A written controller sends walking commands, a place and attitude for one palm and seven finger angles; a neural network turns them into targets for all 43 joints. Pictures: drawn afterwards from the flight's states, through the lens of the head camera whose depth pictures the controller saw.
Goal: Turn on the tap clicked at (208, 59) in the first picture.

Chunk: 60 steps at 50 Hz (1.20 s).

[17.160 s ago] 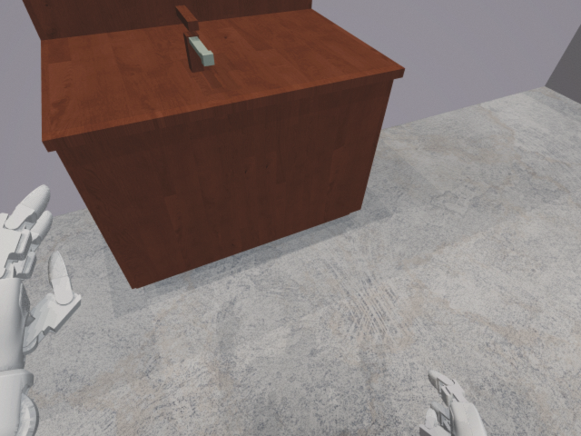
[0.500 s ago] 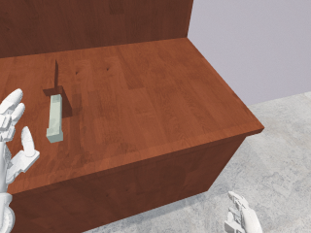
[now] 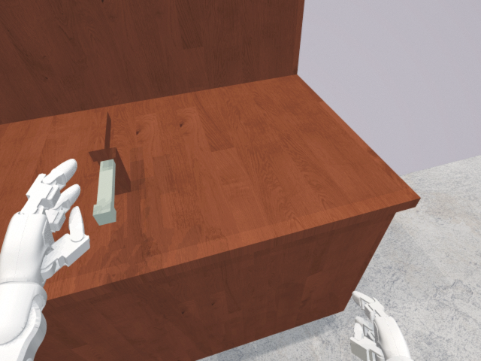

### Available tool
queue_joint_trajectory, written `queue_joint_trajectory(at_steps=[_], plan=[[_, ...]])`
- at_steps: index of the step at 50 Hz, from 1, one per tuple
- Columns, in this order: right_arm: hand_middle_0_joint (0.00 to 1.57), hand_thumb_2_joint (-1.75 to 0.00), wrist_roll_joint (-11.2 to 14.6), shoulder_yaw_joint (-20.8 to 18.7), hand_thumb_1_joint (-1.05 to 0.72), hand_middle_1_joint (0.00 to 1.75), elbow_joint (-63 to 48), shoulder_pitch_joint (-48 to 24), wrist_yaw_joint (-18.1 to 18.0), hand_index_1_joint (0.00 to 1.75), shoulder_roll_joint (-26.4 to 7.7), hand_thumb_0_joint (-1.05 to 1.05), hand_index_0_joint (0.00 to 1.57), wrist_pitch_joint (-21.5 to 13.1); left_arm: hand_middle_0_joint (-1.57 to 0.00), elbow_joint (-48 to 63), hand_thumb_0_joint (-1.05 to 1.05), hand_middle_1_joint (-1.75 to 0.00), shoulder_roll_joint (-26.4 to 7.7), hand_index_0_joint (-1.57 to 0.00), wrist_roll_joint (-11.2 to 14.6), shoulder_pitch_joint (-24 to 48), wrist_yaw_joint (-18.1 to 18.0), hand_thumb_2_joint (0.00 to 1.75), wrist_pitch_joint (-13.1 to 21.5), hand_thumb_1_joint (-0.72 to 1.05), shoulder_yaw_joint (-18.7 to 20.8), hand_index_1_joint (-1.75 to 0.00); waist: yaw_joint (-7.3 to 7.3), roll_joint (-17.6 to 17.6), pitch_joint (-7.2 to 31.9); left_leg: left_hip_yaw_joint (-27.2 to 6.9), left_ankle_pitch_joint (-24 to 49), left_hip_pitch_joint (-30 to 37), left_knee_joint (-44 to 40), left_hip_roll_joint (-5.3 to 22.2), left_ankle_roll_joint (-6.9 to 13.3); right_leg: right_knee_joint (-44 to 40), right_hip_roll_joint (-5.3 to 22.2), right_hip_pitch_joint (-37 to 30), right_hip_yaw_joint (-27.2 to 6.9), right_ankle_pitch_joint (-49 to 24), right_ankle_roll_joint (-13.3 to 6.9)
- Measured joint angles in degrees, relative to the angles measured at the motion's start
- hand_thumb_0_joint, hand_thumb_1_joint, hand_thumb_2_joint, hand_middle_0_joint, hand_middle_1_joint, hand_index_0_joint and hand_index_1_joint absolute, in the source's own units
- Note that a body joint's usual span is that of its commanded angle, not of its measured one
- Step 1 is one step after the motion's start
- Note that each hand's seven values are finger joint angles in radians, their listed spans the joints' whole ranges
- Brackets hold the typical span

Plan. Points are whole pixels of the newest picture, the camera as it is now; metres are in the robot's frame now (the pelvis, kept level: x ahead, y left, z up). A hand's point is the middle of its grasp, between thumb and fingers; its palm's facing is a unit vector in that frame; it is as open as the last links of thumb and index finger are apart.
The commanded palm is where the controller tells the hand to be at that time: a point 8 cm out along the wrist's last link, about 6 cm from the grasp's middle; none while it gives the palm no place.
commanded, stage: turn the palm inward beside the body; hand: left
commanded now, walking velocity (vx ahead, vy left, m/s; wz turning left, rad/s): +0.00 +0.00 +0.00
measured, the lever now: (105, 213) +0.32 +0.27 +0.10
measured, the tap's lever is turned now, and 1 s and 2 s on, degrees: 0 0 0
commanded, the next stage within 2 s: reach beside the lever's end, fingers flat in 1.94 s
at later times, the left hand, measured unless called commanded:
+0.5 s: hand (96, 259) +0.20 +0.20 +0.16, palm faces +0.48 -0.84 -0.26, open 7.4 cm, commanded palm +0.14 +0.25 +0.17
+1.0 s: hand (87, 260) +0.20 +0.22 +0.15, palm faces +0.49 -0.85 -0.21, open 7.4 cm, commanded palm +0.15 +0.25 +0.16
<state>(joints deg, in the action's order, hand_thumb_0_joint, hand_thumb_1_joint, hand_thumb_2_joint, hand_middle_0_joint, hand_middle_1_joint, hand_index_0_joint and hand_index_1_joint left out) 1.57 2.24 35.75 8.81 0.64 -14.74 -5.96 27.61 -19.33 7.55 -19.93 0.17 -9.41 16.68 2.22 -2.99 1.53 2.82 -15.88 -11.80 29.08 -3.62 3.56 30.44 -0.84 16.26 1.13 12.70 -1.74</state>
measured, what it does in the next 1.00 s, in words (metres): stands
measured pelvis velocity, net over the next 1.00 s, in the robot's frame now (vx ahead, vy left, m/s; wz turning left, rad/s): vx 0.03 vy -0.03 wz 0.07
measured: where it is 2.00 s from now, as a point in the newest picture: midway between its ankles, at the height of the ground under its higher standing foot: outside the picture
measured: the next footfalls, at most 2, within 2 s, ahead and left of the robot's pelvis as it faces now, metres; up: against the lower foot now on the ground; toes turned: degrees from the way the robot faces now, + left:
none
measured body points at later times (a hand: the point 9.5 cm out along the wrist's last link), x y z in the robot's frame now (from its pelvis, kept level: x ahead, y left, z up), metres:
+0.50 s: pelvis -0.02 -0.05 -0.02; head -0.04 -0.08 +0.43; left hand +0.17 +0.24 +0.18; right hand +0.20 -0.25 -0.09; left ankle +0.00 +0.08 -0.73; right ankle +0.04 -0.10 -0.73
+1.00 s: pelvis +0.03 -0.03 -0.01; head +0.01 -0.06 +0.44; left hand +0.17 +0.26 +0.17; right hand +0.25 -0.23 -0.08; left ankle +0.00 +0.08 -0.73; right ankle +0.04 -0.10 -0.73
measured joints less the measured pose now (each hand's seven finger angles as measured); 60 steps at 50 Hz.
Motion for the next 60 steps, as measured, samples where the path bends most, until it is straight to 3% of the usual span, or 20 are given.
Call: queue_joint_trajectory(at_steps=[2,5,8,10,13,16,20,25,29,35,44,47,54,60], plan=[[0.20,-0.90,-0.4,-0.1,-0.90,0.30,-0.5,-0.7,-0.1,0.30,0.6,0.01,0.20,0.3,-0.20,1.1,0.01,-0.30,0.1,-0.20,-0.1,-4.4,-1.1,0.90,1.6,0.89,-1.9,-0.30,0.00,0.9,0.2,0.0,-0.5,-1.3,1.7,0.1,-0.3,2.0,-0.1,1.4,0.1,0.7,-0.3],[0.20,-0.90,-0.7,-0.4,-0.90,0.30,-0.6,-0.9,-0.7,0.30,1.7,0.01,0.20,-0.2,-0.21,1.7,0.01,-0.30,-0.8,-0.21,-0.2,-6.7,-5.3,0.90,6.2,0.89,-1.2,-0.31,1.53,3.1,-0.1,-0.5,-1.3,-2.9,4.3,0.8,-1.2,4.1,-0.6,2.8,0.8,1.4,-1.3],[0.20,-0.90,-0.9,-0.4,-0.90,0.30,0.1,-0.7,-1.4,0.30,1.7,0.01,0.20,-1.3,-0.22,0.3,0.01,-0.30,-0.5,-0.21,-1.2,-4.2,-9.7,0.90,10.9,0.88,1.5,-0.31,2.86,3.6,-0.2,-2.1,-2.0,-4.7,7.0,1.3,-2.0,5.6,-0.9,3.5,2.5,1.9,-2.1],[0.20,-0.90,-0.9,0.1,-0.90,0.30,0.9,-0.8,-1.9,0.30,1.2,0.01,0.20,-1.7,-0.21,-1.4,0.01,-0.30,0.0,-0.21,-1.7,-0.9,-10.9,0.90,11.9,0.89,3.0,-0.31,3.23,3.1,-0.3,-3.3,-2.3,-5.6,8.5,1.4,-2.3,6.3,-0.9,3.8,3.8,2.3,-2.3],[0.20,-0.90,-0.2,0.9,-0.90,0.30,2.1,-1.5,-3.5,0.30,0.4,0.01,0.20,-1.4,-0.20,-4.4,0.01,-0.30,0.4,-0.20,-1.4,4.3,-9.6,0.90,9.0,0.89,2.7,-0.30,3.35,1.5,-0.7,-4.9,-2.5,-6.2,9.9,1.4,-2.6,6.7,-0.8,3.5,5.5,2.6,-2.5],[0.20,-0.90,0.6,1.4,-0.90,0.30,2.8,-2.4,-5.1,0.30,0.2,0.01,0.20,-0.7,-0.20,-7.3,0.01,-0.30,-0.2,-0.20,-0.7,8.0,-6.8,0.90,2.9,0.89,-0.4,-0.30,3.13,-0.2,-1.1,-5.5,-2.4,-6.3,10.4,1.7,-2.8,6.8,-1.2,3.2,6.0,3.0,-2.5],[0.20,-0.90,1.2,1.1,-0.90,0.30,3.1,-3.7,-5.8,0.30,1.3,0.01,0.20,0.0,-0.20,-8.0,0.01,-0.30,-1.5,-0.20,0.5,8.7,-6.1,0.90,-1.9,0.89,-3.2,-0.30,2.07,-1.0,-0.9,-5.0,-2.4,-6.7,10.6,2.6,-3.7,7.1,-2.0,4.0,5.5,3.5,-2.2],[0.20,-0.90,1.2,0.0,-0.90,0.30,2.9,-3.0,-5.0,0.30,2.6,0.01,0.20,0.0,-0.21,-3.4,0.01,-0.30,-0.9,-0.21,2.0,4.5,-9.6,0.90,0.1,0.89,-0.9,-0.30,1.32,0.0,-0.1,-4.1,-3.5,-7.3,11.3,3.7,-4.6,7.6,-2.9,4.9,4.9,3.2,-2.6],[0.20,-0.90,1.3,-0.5,-0.90,0.30,3.1,-0.9,-5.0,0.30,1.7,0.01,0.20,0.0,-0.21,-0.5,0.01,-0.30,-0.4,-0.21,2.2,0.2,-11.0,0.90,1.2,0.89,1.6,-0.31,1.43,-0.1,0.6,-4.4,-4.5,-7.0,11.6,3.9,-4.5,7.3,-3.1,4.3,5.2,3.8,-3.2],[0.20,-0.90,1.2,-1.1,-0.90,0.30,3.8,0.8,-6.1,0.30,-0.4,0.01,0.20,-1.8,-0.20,-0.1,0.01,-0.30,0.9,-0.20,3.3,-3.8,-9.2,0.90,0.7,0.89,1.4,-0.30,2.17,-0.9,0.5,-5.1,-5.2,-6.3,10.8,3.2,-3.8,6.4,-2.5,3.2,5.8,4.5,-3.2],[0.20,-0.90,0.6,-0.9,-0.91,0.30,2.2,1.7,-5.7,0.30,0.5,0.01,0.20,-6.5,-0.20,3.4,0.01,-0.30,2.7,-0.20,3.3,-7.8,-7.6,0.90,6.8,0.89,-2.0,-0.30,2.58,0.2,2.1,-4.3,-5.7,-5.6,8.8,1.7,-2.7,6.9,-1.1,3.7,4.9,6.1,-2.7],[0.20,-0.90,0.8,-0.5,-0.91,0.30,1.4,1.8,-5.6,0.30,1.1,0.01,0.20,-6.5,-0.21,3.6,0.01,-0.30,2.9,-0.20,4.1,-8.2,-7.2,0.90,6.3,0.89,-1.5,-0.30,2.65,0.0,2.8,-4.2,-5.7,-4.9,8.2,1.5,-2.6,6.6,-0.9,3.0,4.7,6.3,-2.5],[0.20,-0.90,1.1,0.4,-0.90,0.30,0.7,1.2,-5.9,0.30,1.4,0.01,0.20,-5.7,-0.20,3.2,0.01,-0.30,4.6,-0.20,4.5,-7.6,-7.6,0.90,1.4,0.89,-2.0,-0.30,3.26,-0.3,2.3,-4.5,-5.1,-3.5,7.2,1.2,-2.4,5.3,-0.7,1.4,4.9,5.7,-2.2],[0.20,-0.90,1.0,0.8,-0.90,0.30,0.8,1.2,-6.0,0.30,1.6,0.01,0.20,-5.9,-0.20,4.8,0.01,-0.30,4.9,-0.20,4.2,-8.7,-8.2,0.90,1.4,0.89,-3.7,-0.30,3.63,0.0,1.9,-4.6,-4.4,-2.9,6.8,1.2,-2.4,4.8,-0.6,0.7,5.1,5.0,-2.2]])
